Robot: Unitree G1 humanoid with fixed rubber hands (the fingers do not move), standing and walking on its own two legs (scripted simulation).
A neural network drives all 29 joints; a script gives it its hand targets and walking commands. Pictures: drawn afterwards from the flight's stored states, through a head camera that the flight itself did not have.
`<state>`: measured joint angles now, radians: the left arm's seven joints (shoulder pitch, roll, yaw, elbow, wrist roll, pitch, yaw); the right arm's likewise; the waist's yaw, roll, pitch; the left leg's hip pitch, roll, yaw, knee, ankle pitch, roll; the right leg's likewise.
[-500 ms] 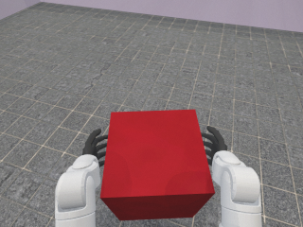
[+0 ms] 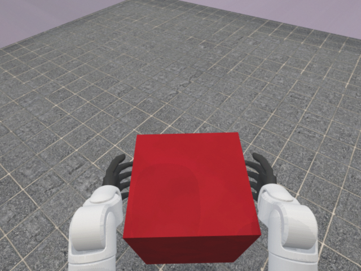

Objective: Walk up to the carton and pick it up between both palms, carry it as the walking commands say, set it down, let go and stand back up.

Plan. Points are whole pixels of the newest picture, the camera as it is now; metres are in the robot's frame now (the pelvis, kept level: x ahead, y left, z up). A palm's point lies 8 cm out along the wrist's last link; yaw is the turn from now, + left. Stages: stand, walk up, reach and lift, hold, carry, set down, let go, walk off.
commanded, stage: carry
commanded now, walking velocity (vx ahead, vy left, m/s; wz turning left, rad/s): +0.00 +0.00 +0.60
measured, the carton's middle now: (188, 203) +0.28 -0.01 +0.01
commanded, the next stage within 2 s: none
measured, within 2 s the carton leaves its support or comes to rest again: neither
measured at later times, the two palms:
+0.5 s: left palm (46, 227) +0.21 +0.24 +0.08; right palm (203, 187) +0.28 -0.04 +0.07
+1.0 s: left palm out of the picture +0.07 +0.36 +0.07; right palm (125, 210) +0.24 +0.11 +0.07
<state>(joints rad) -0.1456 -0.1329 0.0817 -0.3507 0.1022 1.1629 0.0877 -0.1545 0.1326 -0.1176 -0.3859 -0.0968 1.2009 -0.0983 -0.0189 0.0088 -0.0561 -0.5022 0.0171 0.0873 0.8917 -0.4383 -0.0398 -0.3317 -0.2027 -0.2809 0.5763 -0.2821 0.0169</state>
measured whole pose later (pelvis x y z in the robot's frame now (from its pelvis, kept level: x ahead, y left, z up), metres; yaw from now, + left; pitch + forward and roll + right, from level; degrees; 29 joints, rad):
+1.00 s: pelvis -0.06 +0.08 +0.00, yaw +31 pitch +4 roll +0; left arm -0.13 -0.13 0.11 -0.36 0.09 1.18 0.09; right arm -0.16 0.13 -0.08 -0.34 -0.12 1.18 -0.09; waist 0.04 0.00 -0.04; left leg -0.37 -0.01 0.10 0.53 -0.23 0.06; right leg -0.46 -0.13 -0.12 0.89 -0.51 0.08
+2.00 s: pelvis -0.07 +0.08 +0.00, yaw +30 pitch +3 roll +0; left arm -0.13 -0.13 0.10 -0.28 0.10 1.16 0.10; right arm -0.14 0.13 -0.10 -0.28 -0.11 1.17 -0.09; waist 0.01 0.01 -0.11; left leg -0.34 -0.02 0.12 0.48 -0.20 0.06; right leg -0.30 -0.07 -0.11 0.51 -0.26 0.01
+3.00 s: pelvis -0.06 +0.07 +0.00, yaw +30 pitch +2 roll +0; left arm -0.15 -0.13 0.12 -0.08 0.16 0.96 0.06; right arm -0.16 0.13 -0.12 -0.08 -0.17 0.96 -0.05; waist 0.00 0.01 -0.09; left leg -0.31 0.02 0.10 0.49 -0.21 0.03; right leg -0.26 -0.03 -0.13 0.51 -0.27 -0.02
